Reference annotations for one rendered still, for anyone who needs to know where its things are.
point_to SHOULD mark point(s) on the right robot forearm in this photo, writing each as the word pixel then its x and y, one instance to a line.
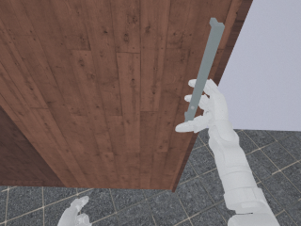
pixel 242 194

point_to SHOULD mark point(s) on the wardrobe door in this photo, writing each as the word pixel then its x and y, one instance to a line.
pixel 19 160
pixel 98 86

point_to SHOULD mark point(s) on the robot right hand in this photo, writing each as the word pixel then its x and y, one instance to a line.
pixel 216 105

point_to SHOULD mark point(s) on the handle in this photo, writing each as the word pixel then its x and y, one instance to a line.
pixel 213 41

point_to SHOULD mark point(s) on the robot right upper arm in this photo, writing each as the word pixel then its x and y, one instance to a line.
pixel 257 219

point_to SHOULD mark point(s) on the robot left hand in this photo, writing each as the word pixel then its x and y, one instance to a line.
pixel 70 216

